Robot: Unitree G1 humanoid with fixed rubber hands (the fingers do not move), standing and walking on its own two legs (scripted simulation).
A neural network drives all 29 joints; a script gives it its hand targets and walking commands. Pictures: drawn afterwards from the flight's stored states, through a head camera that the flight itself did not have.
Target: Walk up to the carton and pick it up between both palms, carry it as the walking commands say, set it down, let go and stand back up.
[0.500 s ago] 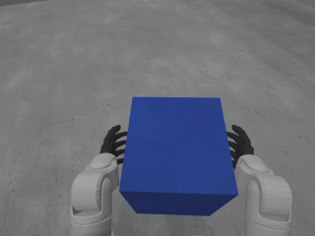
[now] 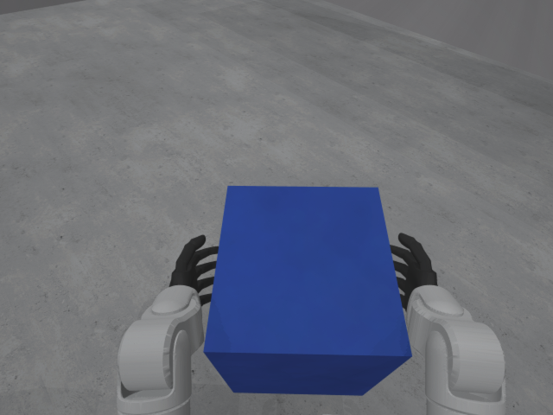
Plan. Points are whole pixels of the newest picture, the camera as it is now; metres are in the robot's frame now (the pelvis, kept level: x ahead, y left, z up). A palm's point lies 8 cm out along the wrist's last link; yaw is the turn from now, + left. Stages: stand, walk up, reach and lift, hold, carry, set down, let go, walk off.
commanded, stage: carry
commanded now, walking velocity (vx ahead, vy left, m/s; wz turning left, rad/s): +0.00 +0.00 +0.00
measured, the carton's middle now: (299, 298) +0.27 +0.01 +0.03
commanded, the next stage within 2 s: hold in 1.94 s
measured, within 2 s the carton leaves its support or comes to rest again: neither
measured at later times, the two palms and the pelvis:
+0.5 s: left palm (285, 297) +0.25 +0.03 +0.07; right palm (520, 328) +0.22 -0.26 +0.09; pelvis -0.01 -0.08 -0.01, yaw -8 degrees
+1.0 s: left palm (292, 286) +0.26 +0.02 +0.09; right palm (532, 327) +0.22 -0.26 +0.10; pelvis -0.01 -0.08 +0.00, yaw -9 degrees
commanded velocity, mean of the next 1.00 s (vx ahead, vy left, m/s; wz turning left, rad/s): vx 0.00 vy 0.00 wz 0.00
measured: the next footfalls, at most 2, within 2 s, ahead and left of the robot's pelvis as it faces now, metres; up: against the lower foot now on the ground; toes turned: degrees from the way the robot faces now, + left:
right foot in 0.20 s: +0.06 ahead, -0.18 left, +0.00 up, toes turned +0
left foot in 0.40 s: +0.06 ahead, +0.04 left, +0.00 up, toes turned -10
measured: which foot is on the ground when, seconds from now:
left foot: down 0.00-0.20, up 0.22-0.38, down 0.40-1.00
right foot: up 0.00-0.18, down 0.20-1.00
